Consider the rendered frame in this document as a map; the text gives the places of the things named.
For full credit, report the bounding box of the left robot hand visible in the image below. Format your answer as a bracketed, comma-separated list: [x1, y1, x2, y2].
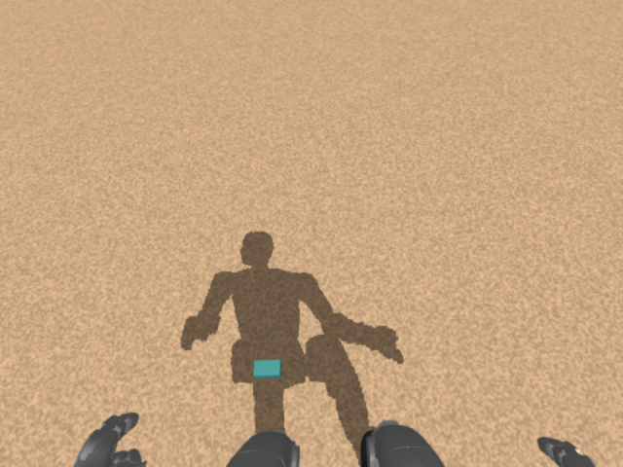
[73, 413, 147, 467]

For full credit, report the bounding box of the right robot hand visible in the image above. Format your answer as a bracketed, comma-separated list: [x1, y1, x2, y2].
[537, 437, 597, 467]

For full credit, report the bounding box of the small box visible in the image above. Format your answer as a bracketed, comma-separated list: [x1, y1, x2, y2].
[253, 360, 281, 378]

